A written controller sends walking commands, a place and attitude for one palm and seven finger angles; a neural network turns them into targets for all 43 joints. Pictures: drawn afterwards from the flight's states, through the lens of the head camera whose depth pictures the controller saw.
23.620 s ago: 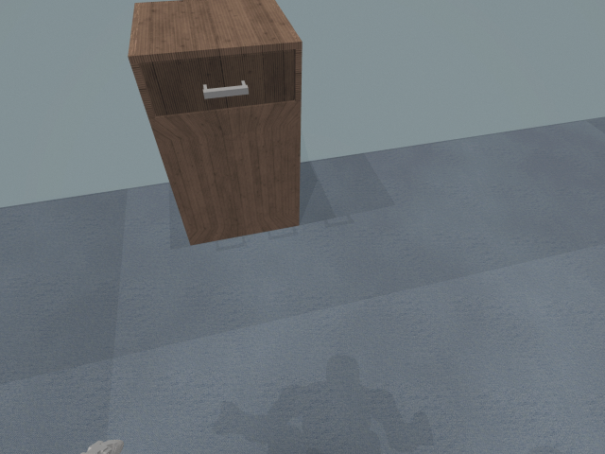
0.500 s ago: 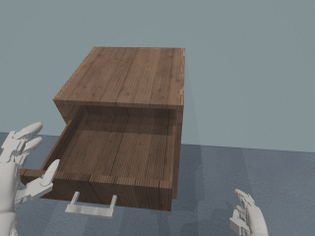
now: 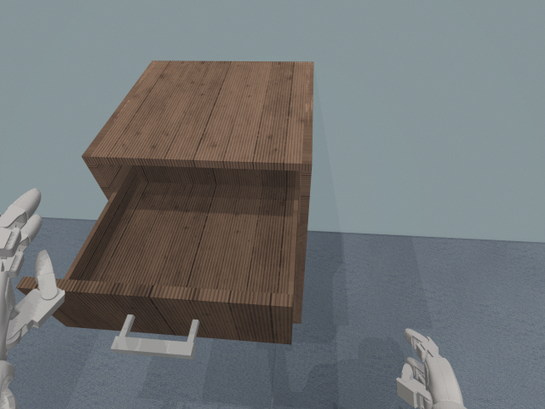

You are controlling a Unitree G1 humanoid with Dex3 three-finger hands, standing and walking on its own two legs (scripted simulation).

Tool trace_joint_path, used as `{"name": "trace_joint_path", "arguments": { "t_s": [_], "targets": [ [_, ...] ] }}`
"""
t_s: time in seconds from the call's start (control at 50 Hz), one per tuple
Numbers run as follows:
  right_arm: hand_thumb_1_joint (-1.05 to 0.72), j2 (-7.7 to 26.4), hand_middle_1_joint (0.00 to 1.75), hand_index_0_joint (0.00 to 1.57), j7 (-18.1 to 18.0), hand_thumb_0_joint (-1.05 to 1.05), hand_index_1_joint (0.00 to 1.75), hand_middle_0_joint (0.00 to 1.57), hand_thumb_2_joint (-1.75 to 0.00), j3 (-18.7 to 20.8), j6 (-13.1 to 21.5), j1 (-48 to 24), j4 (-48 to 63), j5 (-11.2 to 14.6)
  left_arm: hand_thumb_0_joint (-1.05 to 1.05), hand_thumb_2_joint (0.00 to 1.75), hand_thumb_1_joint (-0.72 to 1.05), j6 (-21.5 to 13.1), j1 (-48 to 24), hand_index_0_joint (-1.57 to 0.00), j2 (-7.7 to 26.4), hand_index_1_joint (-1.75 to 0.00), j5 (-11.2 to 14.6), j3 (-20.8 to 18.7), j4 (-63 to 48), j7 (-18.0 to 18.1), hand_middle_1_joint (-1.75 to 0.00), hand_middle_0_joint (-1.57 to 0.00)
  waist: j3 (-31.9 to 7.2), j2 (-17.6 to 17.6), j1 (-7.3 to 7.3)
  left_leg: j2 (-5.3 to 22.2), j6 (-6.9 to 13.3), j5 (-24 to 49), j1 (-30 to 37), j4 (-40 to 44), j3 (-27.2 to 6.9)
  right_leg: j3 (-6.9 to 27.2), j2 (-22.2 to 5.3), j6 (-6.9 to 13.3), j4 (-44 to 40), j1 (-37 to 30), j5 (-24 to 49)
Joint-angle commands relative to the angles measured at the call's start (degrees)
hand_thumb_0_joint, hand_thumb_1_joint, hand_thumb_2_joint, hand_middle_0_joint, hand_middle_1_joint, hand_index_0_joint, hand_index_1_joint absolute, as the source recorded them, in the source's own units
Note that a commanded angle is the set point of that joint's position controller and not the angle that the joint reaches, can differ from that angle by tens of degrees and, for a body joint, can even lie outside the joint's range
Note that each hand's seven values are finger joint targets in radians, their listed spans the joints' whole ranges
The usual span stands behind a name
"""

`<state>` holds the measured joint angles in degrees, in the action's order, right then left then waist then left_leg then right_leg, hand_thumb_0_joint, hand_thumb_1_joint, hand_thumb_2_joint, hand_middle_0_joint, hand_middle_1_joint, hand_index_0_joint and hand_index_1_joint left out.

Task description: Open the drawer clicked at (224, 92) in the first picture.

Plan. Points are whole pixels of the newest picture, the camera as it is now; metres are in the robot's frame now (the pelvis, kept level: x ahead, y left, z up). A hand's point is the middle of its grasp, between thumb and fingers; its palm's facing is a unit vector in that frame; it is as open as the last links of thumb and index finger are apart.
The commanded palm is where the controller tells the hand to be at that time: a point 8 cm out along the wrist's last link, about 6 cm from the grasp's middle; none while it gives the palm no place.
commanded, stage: step back with the hand held close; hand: left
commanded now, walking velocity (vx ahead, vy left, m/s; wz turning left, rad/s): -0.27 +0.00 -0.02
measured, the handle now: (158, 335) +0.24 +0.22 -0.07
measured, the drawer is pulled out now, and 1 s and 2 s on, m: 0.29 0.29 0.29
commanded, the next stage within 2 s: stop stepping back and stand still in 1.18 s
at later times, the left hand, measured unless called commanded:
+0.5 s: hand (15, 355) +0.14 +0.26 +0.16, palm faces +0.34 -0.80 -0.49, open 7.4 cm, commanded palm +0.07 +0.30 +0.17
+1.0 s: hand out of the picture +0.09 +0.21 +0.15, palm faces +0.22 -0.84 -0.50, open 7.4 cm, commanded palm +0.01 +0.27 +0.17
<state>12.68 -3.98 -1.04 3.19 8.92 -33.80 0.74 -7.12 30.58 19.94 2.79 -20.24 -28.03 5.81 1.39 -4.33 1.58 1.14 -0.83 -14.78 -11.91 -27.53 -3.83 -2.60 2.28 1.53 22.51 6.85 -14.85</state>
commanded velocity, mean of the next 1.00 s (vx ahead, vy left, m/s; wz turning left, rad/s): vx -0.32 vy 0.00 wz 0.00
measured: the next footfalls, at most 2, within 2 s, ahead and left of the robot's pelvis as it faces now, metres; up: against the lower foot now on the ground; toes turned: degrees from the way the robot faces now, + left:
right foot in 0.94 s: -0.16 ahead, -0.11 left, +0.00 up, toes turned -3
left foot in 1.26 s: -0.17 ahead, +0.09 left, +0.00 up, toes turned +2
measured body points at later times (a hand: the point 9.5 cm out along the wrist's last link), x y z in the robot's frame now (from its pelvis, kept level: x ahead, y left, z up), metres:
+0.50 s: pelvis -0.06 +0.02 -0.01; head -0.03 +0.03 +0.44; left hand +0.11 +0.30 +0.18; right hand +0.15 -0.20 -0.08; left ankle +0.00 +0.13 -0.74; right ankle -0.03 -0.10 -0.74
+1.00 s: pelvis -0.14 +0.00 -0.01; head -0.07 +0.00 +0.43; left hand +0.07 +0.26 +0.18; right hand +0.06 -0.22 -0.09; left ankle -0.02 +0.13 -0.74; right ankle -0.20 -0.11 -0.74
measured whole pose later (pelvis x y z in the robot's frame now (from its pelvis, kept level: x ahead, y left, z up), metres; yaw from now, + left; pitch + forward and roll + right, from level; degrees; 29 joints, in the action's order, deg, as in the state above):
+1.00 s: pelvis -0.14 +0.00 -0.01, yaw -3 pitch +4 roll -3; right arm 9.8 -1.7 -1.8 6.5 4.2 -33.7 -0.4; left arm -10.8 34.1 24.4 3.8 -22.0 -38.1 5.8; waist 4.6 -1.4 0.1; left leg 4.2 -1.4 -4.1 -29.0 -29.3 -2.0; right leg -2.0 3.2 1.0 28.6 12.6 -20.9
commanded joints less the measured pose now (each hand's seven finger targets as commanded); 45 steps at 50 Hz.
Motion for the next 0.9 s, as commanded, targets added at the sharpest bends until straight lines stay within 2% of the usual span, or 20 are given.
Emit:
{"name": "trace_joint_path", "arguments": {
  "t_s": [0.0,0.12,0.16,0.18,0.26,0.34,0.36,0.42,0.46,0.5,0.54,0.58,0.6,0.64,0.66,0.68,0.7,0.76,0.78,0.88],
  "targets": [
    [-0.90,6.24,0.30,0.20,-0.07,0.00,0.30,0.20,-0.90,3.20,0.99,-7.08,10.06,0.01,0.00,0.90,0.90,-4.55,5.44,-0.20,8.49,-0.30,-0.29,-4.89,-12.16,0.74,-0.30,-0.20,-7.63,2.66,-0.63,1.26,3.28,16.92,3.36,0.60,1.67,3.57,-7.78,-1.32,-2.83,3.14,21.05],
    [-0.90,6.04,0.30,0.20,-0.52,0.00,0.30,0.20,-0.90,4.19,-0.78,-7.25,11.95,0.45,0.00,0.90,0.90,-5.20,8.76,-0.20,12.32,-0.30,0.04,-8.57,-19.48,1.75,-0.30,-0.20,-12.92,3.73,-0.75,2.99,2.98,23.53,1.84,0.76,0.37,2.18,-6.66,-1.49,1.46,1.27,20.91],
    [-0.90,6.23,0.30,0.20,-0.96,0.00,0.30,0.20,-0.90,4.37,-0.78,-7.28,11.96,0.43,0.00,0.90,0.90,-5.34,8.70,-0.20,14.31,-0.30,0.14,-10.30,-21.25,2.27,-0.30,-0.20,-13.67,1.21,-0.76,3.63,2.94,25.03,1.23,1.51,-0.35,1.83,-6.13,-1.53,2.79,1.25,20.24],
    [-0.90,5.91,0.30,0.20,-0.92,0.00,0.30,0.20,-0.90,4.27,-0.78,-6.87,12.15,0.36,0.00,0.90,0.90,-5.30,9.56,-0.20,12.93,-0.30,0.28,-9.38,-21.16,2.32,-0.30,-0.20,-13.34,-0.18,-0.70,3.96,3.00,25.20,0.53,2.08,-0.90,1.16,-5.50,-1.62,3.61,1.16,18.56],
    [-0.90,6.33,0.30,0.20,-0.95,0.00,0.30,0.20,-0.90,4.32,0.25,-6.56,11.96,0.18,0.00,0.90,0.90,-5.45,9.31,-0.20,12.48,-0.30,0.28,-9.04,-21.19,2.52,-0.30,-0.20,-10.85,-4.21,-0.67,6.27,3.82,18.58,-4.93,6.04,-3.58,0.55,-3.85,-1.83,7.38,1.83,8.85],
    [-0.90,6.61,0.30,0.20,-0.55,0.00,0.30,0.20,-0.90,4.16,1.68,-5.80,11.85,0.06,0.00,0.90,0.90,-5.89,8.45,-0.20,11.12,-0.30,-0.02,-8.61,-20.04,2.61,-0.30,-0.20,-7.23,-4.89,-0.89,8.49,5.40,3.87,-15.38,9.33,-5.97,1.12,-3.08,-1.88,11.27,-0.28,1.51],
    [-0.90,6.80,0.30,0.20,-0.61,0.00,0.30,0.20,-0.90,4.18,1.99,-5.97,11.79,0.03,0.00,0.90,0.90,-5.95,7.60,-0.20,11.69,-0.30,-0.15,-9.14,-20.32,2.70,-0.30,-0.20,-6.98,-4.66,-0.91,8.51,5.59,-0.03,-17.17,9.65,-5.97,1.59,-3.13,-1.82,11.33,-1.19,2.27],
    [-0.90,6.69,0.30,0.20,-0.40,0.00,0.30,0.20,-0.90,3.94,2.58,-5.22,11.90,0.42,0.00,0.90,0.90,-6.29,6.60,-0.20,10.44,-0.30,-0.23,-8.11,-18.92,2.64,-0.30,-0.20,-5.15,1.23,-1.46,5.99,4.92,-9.52,-20.88,6.45,-4.76,3.69,-4.60,-1.59,7.38,-0.25,4.59],
    [-0.90,6.78,0.30,0.20,-0.33,0.00,0.30,0.20,-0.90,4.29,3.01,-4.64,11.58,0.40,0.00,0.90,0.90,-6.72,5.61,-0.20,11.51,-0.30,-0.20,-8.40,-20.18,2.83,-0.30,-0.20,-5.42,4.77,-1.99,2.48,3.57,-10.06,-15.84,0.59,-2.72,7.66,-7.59,0.19,0.64,6.25,1.52],
    [-0.90,6.13,0.30,0.20,-0.21,0.00,0.30,0.20,-0.90,4.29,2.99,-4.01,10.43,0.41,0.00,0.90,0.90,-7.03,4.78,-0.20,10.54,-0.30,0.03,-6.71,-19.88,3.22,-0.30,-0.20,-5.04,8.91,-2.58,-1.13,1.74,-7.31,-7.45,-9.84,0.31,11.78,-12.74,3.11,-5.92,16.93,-4.37],
    [-0.90,5.57,0.30,0.20,-0.38,0.00,0.30,0.20,-0.90,4.02,2.87,-3.95,9.01,-0.01,0.00,0.90,0.90,-7.08,3.58,-0.20,10.84,-0.30,0.01,-6.43,-20.79,3.80,-0.30,-0.20,-6.06,10.48,-2.79,-2.25,0.93,-5.37,-2.04,-16.44,1.76,11.71,-16.42,5.01,-7.54,22.35,-5.06],
    [-0.90,5.26,0.30,0.20,-0.58,0.00,0.30,0.20,-0.90,3.63,2.79,-4.14,8.91,-0.22,0.00,0.90,0.90,-6.94,3.27,-0.20,11.88,-0.30,-0.15,-7.57,-22.41,4.28,-0.30,-0.20,-6.72,7.63,-2.86,-1.00,1.12,-2.90,-1.65,-9.60,0.73,8.04,-14.19,3.98,-3.68,20.26,-0.34],
    [-0.90,5.29,0.30,0.20,-0.74,0.00,0.30,0.20,-0.90,3.59,2.65,-4.73,9.46,-0.20,0.00,0.90,0.90,-6.93,3.95,-0.20,11.90,-0.30,-0.12,-7.95,-22.43,4.31,-0.30,-0.20,-6.27,4.73,-2.63,0.92,1.64,-0.86,-3.16,-3.46,-1.12,5.93,-10.96,2.15,-0.21,18.30,0.47],
    [-0.90,6.10,0.30,0.20,-0.91,0.00,0.30,0.20,-0.90,3.66,3.00,-5.85,10.91,0.07,0.00,0.90,0.90,-7.34,5.51,-0.20,12.86,-0.30,-0.35,-9.32,-24.01,4.24,-0.30,-0.20,-7.81,-6.20,-1.64,9.61,4.59,5.92,-12.23,8.99,-10.18,1.06,-3.31,-1.79,12.50,8.15,1.06],
    [-0.90,5.75,0.30,0.20,-0.84,0.00,0.30,0.20,-0.90,3.85,3.36,-6.02,11.11,0.03,0.00,0.90,0.90,-7.54,5.47,-0.20,13.83,-0.30,-0.68,-10.16,-24.12,4.10,-0.30,-0.20,-9.09,-11.72,-1.69,12.99,5.78,1.21,-15.50,13.89,-13.54,0.96,-1.62,-2.10,20.59,5.75,-7.13],
    [-0.90,5.31,0.30,0.20,-0.65,0.00,0.30,0.20,-0.90,3.89,3.76,-5.11,11.25,-0.72,0.00,0.90,0.90,-7.80,5.93,-0.20,12.84,-0.30,-0.78,-10.09,-23.94,3.98,-0.30,-0.20,-8.93,-13.04,-1.68,14.98,7.46,-3.81,-18.53,16.63,-16.70,2.25,-0.95,-1.98,28.33,5.61,-12.38],
    [-0.90,5.03,0.30,0.20,-0.44,0.00,0.30,0.20,-0.90,3.69,4.29,-4.89,10.96,-1.33,0.00,0.90,0.90,-8.10,4.24,-0.20,12.64,-0.30,-1.02,-9.66,-25.52,4.02,-0.30,-0.20,-7.81,-12.06,-1.80,15.90,8.74,-4.06,-19.86,16.68,-17.21,3.55,-1.27,-1.89,33.41,7.25,-13.25],
    [-0.90,5.30,0.30,0.20,0.14,0.00,0.30,0.20,-0.90,4.48,5.59,-3.25,8.72,-1.19,0.00,0.90,0.90,-7.81,6.85,-0.20,11.02,-0.30,-0.08,-8.48,-23.72,4.31,-0.30,-0.20,-10.75,-4.11,-1.16,13.86,8.68,23.56,-3.79,6.16,-9.97,3.02,-2.24,-1.90,24.43,14.03,-12.66],
    [-0.90,5.56,0.30,0.20,0.45,0.00,0.30,0.20,-0.90,4.51,5.71,-3.17,7.90,-1.04,0.00,0.90,0.90,-7.39,7.75,-0.20,10.69,-0.30,-0.02,-8.32,-21.92,4.12,-0.30,-0.20,-11.49,-2.92,-0.98,13.01,8.67,27.03,-0.56,5.21,-9.35,2.31,-1.77,-2.17,22.07,14.64,-11.79],
    [-0.90,6.49,0.30,0.20,1.50,0.00,0.30,0.20,-0.90,3.36,6.13,-5.07,7.01,-1.35,0.00,0.90,0.90,-7.20,7.19,-0.20,11.16,-0.30,1.07,-7.98,-22.05,2.32,-0.30,-0.20,-12.34,-8.28,-0.81,12.29,8.01,30.85,2.65,4.37,-9.15,1.89,-1.37,-2.18,8.40,10.78,-5.50]
  ]
}}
